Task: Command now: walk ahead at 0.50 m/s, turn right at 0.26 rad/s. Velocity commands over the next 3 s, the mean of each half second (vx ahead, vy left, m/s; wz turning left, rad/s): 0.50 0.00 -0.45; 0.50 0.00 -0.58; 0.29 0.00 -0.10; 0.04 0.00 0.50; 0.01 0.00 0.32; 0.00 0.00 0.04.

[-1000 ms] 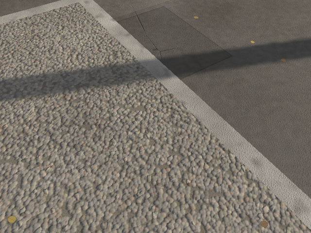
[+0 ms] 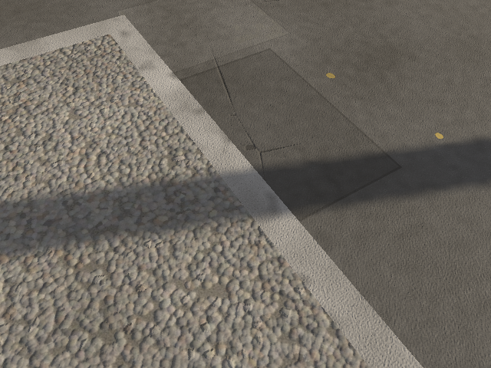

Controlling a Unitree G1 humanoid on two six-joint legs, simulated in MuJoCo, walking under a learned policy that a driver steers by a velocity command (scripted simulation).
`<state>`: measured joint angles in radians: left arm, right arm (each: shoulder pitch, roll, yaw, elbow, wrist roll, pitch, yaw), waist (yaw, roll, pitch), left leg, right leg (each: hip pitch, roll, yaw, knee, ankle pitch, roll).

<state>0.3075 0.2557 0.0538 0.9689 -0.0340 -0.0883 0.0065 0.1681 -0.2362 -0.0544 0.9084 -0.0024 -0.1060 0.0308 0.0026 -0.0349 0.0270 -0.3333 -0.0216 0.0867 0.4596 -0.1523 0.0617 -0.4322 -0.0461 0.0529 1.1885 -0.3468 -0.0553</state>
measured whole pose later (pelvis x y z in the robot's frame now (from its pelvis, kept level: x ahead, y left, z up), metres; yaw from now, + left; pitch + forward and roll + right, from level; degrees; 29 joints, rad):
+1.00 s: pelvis +0.55 -0.11 -0.01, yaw -33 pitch +3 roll +1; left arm 0.35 0.28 0.08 0.77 -0.03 -0.04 0.02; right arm 0.07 -0.26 -0.06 0.75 -0.01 -0.13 0.02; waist 0.05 -0.03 0.00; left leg -0.44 -0.03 0.01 0.54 -0.15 0.02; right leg -0.27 0.08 0.18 1.01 -0.51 -0.05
